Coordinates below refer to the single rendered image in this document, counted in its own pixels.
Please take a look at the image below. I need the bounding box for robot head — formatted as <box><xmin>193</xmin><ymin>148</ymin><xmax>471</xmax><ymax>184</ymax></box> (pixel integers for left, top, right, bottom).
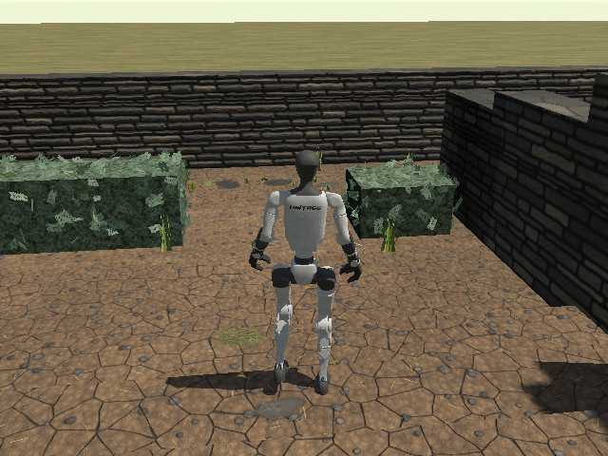
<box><xmin>290</xmin><ymin>150</ymin><xmax>322</xmax><ymax>196</ymax></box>

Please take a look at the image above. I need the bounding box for robot right hand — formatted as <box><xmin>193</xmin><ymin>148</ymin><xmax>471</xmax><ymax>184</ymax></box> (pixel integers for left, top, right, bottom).
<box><xmin>339</xmin><ymin>263</ymin><xmax>362</xmax><ymax>283</ymax></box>

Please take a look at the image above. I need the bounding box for robot left upper arm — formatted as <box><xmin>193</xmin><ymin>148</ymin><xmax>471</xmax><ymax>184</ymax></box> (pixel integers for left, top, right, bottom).
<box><xmin>259</xmin><ymin>191</ymin><xmax>286</xmax><ymax>242</ymax></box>

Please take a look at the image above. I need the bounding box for robot right upper arm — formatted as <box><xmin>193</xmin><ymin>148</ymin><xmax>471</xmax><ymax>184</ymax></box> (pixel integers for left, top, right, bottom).
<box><xmin>326</xmin><ymin>192</ymin><xmax>351</xmax><ymax>245</ymax></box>

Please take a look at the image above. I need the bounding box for robot left hand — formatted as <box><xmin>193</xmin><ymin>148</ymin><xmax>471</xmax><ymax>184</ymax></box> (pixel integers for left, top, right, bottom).
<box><xmin>249</xmin><ymin>253</ymin><xmax>271</xmax><ymax>271</ymax></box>

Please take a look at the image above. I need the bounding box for left robot forearm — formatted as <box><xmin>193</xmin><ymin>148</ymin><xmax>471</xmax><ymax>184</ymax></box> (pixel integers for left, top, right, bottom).
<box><xmin>252</xmin><ymin>227</ymin><xmax>269</xmax><ymax>258</ymax></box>

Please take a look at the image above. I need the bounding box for robot left shin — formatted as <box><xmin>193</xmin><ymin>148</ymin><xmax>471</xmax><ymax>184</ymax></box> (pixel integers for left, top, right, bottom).
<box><xmin>275</xmin><ymin>303</ymin><xmax>290</xmax><ymax>370</ymax></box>

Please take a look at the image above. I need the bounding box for right robot forearm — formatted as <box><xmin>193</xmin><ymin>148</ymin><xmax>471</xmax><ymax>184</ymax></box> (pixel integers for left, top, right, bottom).
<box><xmin>341</xmin><ymin>230</ymin><xmax>360</xmax><ymax>267</ymax></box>

